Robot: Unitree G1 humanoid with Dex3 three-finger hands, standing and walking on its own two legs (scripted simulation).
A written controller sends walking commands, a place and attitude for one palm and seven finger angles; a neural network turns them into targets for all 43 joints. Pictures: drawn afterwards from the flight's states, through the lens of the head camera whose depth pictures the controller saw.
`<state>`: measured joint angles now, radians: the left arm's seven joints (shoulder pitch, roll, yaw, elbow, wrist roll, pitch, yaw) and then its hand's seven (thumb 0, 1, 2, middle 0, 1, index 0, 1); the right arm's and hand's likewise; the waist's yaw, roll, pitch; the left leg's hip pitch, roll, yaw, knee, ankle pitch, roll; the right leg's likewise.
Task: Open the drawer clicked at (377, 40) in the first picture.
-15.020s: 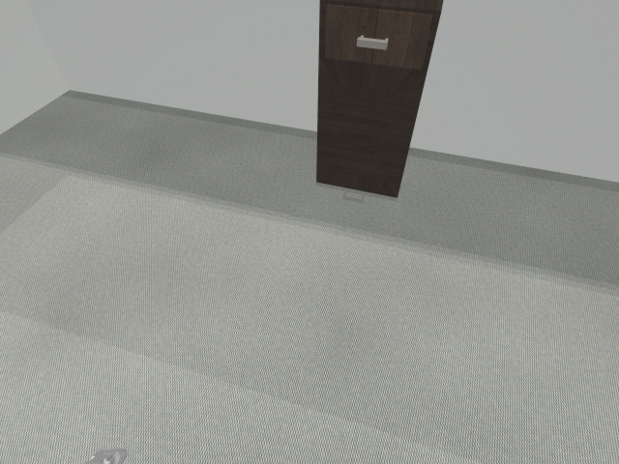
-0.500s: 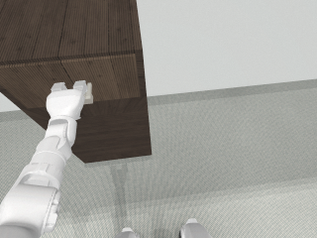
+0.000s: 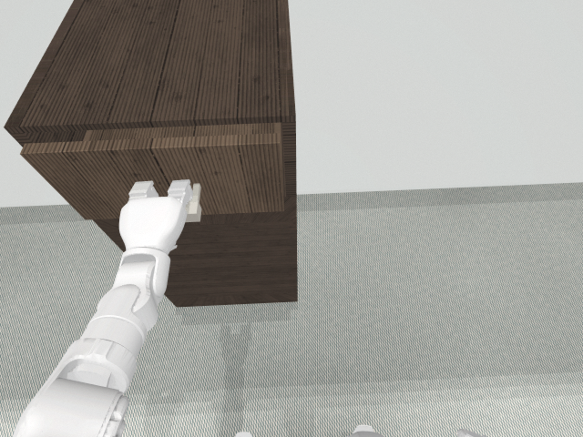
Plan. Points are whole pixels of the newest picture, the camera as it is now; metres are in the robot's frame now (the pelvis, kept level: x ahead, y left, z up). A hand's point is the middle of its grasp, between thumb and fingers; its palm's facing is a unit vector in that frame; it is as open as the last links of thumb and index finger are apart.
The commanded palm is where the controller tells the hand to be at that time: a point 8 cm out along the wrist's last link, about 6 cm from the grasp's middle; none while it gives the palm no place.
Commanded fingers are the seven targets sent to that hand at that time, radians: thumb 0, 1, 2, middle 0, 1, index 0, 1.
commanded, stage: pull the drawer open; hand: left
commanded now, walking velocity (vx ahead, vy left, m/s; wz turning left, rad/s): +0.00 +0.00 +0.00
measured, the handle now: (167, 201) +0.46 +0.21 +0.00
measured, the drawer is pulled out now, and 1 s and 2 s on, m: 0.04 0.16 0.30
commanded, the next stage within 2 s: none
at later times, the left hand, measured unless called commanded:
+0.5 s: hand (164, 258) +0.37 +0.21 -0.02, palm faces -0.03 -0.05 -1.00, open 5.8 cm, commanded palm +0.31 +0.21 +0.03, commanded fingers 0.00 0.90 0.90 -0.40 -1.35 -0.40 -1.35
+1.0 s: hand (155, 319) +0.28 +0.20 -0.02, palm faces +0.00 -0.06 -1.00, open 5.8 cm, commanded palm +0.25 +0.21 +0.03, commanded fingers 0.00 0.90 0.90 -0.40 -1.35 -0.40 -1.35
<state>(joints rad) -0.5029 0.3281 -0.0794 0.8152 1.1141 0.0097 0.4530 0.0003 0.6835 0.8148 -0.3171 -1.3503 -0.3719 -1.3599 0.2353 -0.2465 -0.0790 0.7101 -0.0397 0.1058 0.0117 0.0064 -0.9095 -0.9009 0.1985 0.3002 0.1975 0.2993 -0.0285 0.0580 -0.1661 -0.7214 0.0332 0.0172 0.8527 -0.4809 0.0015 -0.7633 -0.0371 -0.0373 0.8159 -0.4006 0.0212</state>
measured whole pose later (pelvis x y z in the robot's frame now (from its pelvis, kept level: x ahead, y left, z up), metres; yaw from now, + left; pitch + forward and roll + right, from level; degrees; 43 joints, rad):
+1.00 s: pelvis +0.00 -0.01 +0.01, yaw +0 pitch +14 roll +0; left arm 0.04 0.27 -0.15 0.32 1.14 0.06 0.50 0.01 0.69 0.82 -0.28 -1.34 -0.39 -1.35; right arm 0.09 -0.23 -0.04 0.62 -0.04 0.05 -0.01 0.01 -0.91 -0.90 0.20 0.30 0.20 0.30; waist 0.04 0.05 -0.14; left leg -0.58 0.04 0.03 0.82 -0.48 -0.01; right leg -0.64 -0.03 -0.03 0.81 -0.41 0.01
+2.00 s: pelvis -0.02 -0.02 -0.01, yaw -2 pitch +12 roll +1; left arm 0.62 0.29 -0.10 -0.12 1.11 0.01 0.51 0.05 0.69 0.75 -0.24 -1.32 -0.42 -1.31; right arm 0.08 -0.19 0.00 0.52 -0.06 0.03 0.06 0.01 -0.91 -0.90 0.20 0.30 0.20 0.30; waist 0.06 0.04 -0.15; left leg -0.62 0.05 0.05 0.94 -0.53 -0.03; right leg -0.71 -0.01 0.00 0.96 -0.47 -0.01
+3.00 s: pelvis -0.05 -0.03 -0.01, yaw +0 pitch +11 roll +1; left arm 0.38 0.29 -0.12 0.08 1.12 0.01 0.56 0.00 -0.48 0.31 -0.35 -1.24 -0.33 -1.21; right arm 0.09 -0.23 -0.03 0.64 -0.05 0.03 -0.06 0.01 -0.91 -0.90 0.20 0.30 0.20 0.30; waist 0.07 0.05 -0.11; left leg -0.63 0.04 0.01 0.91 -0.46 -0.04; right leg -0.71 -0.03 -0.03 0.93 -0.42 -0.02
